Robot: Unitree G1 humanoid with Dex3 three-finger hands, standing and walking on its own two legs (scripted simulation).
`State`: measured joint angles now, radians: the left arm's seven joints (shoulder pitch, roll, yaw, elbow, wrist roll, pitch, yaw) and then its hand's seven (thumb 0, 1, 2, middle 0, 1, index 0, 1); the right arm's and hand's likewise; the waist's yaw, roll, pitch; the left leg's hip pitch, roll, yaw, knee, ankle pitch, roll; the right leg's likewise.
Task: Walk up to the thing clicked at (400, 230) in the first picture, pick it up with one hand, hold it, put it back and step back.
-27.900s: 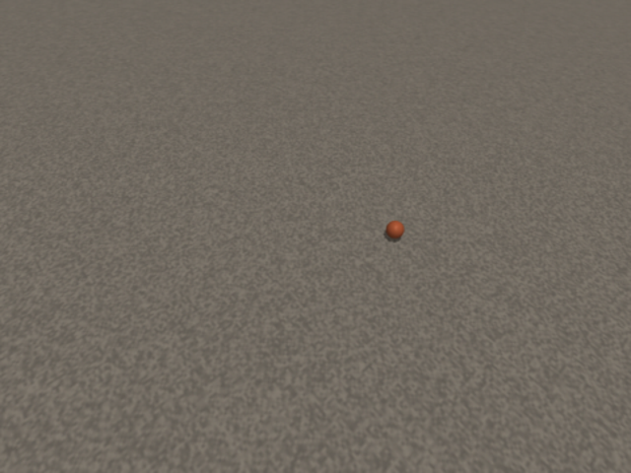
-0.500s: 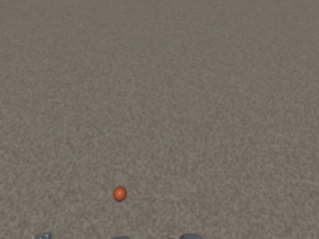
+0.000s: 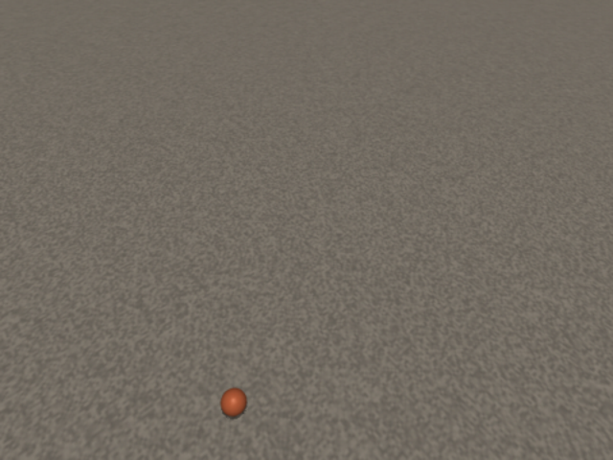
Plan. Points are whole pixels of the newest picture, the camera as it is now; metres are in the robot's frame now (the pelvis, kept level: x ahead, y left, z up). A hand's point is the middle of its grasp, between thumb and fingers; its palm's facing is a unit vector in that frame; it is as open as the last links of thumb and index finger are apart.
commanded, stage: stand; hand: left
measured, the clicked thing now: (233, 401) +0.43 +0.21 -0.74
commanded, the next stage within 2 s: walk up in 0.50 s
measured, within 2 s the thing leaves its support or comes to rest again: neither
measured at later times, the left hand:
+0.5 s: hand out of the picture +0.08 +0.25 -0.16, palm faces -0.03 -0.94 -0.33, open 7.4 cm
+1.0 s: hand out of the picture +0.06 +0.29 -0.18, palm faces -0.07 -0.93 -0.36, open 7.4 cm
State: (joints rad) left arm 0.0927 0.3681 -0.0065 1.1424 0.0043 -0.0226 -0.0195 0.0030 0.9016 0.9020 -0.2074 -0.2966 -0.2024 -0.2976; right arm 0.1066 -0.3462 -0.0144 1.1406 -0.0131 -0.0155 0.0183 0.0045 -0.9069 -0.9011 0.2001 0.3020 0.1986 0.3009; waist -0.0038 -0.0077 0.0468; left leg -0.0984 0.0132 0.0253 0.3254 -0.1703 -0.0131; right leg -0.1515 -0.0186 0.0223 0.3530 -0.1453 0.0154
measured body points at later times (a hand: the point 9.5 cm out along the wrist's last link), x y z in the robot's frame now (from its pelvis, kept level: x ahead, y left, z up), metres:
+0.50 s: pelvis +0.01 -0.01 +0.00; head +0.02 -0.01 +0.45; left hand +0.08 +0.29 -0.13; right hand +0.08 -0.31 -0.13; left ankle +0.01 +0.13 -0.75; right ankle +0.03 -0.13 -0.75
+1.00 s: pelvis -0.08 +0.03 -0.02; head +0.00 +0.06 +0.42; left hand +0.07 +0.34 -0.15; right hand -0.03 -0.29 -0.13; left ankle -0.06 +0.13 -0.75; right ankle -0.10 -0.11 -0.66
